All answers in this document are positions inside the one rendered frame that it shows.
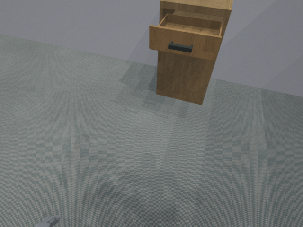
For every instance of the left robot hand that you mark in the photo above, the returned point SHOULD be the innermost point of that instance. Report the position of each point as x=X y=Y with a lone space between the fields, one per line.
x=49 y=221

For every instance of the drawer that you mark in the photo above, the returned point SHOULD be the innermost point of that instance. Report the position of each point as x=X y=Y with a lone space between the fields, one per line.
x=203 y=34

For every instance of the cabinet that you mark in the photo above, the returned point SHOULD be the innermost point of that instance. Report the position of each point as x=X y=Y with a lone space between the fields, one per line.
x=183 y=77

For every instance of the handle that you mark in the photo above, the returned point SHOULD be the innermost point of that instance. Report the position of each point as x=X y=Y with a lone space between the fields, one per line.
x=179 y=47

